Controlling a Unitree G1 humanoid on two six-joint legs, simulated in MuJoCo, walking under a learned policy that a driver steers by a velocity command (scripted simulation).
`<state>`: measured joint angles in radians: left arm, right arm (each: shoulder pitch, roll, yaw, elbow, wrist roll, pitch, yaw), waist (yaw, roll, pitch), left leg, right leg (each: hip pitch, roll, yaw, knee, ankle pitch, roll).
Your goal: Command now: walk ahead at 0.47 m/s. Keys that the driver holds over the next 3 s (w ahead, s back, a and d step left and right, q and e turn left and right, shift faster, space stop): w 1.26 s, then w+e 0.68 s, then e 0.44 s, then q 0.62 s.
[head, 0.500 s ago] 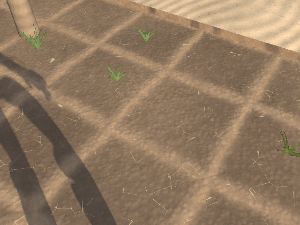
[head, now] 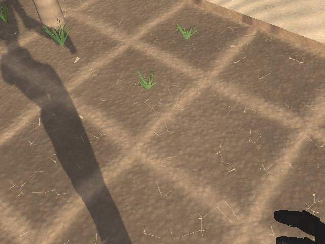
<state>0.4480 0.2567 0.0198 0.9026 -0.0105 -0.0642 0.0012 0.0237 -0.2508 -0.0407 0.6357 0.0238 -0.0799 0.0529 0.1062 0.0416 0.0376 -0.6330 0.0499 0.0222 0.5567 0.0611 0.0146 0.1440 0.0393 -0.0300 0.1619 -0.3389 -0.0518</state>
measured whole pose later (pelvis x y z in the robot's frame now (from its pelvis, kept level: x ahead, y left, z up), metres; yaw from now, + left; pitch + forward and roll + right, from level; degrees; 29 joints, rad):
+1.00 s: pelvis +0.57 -0.04 +0.01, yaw +0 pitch +1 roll -1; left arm 0.36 0.27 0.05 0.86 -0.01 -0.08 -0.01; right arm 0.08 -0.28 -0.04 0.77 0.01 -0.07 0.02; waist 0.08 0.05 0.02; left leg -0.65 0.11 -0.04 0.65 0.04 -0.01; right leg -0.02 0.06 -0.05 0.20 -0.21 -0.06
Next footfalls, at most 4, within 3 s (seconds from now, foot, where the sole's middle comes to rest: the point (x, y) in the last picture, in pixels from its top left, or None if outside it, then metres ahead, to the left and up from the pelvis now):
0.08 left None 0.25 0.12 -0.77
0.62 right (226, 225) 0.55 -0.13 -0.77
1.16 left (173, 159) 0.84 0.11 -0.77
1.70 right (226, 115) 1.12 -0.14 -0.77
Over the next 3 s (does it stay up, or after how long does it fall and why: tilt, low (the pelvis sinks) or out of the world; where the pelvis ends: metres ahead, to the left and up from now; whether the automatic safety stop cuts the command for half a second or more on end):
stays up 1.31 -0.08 0.00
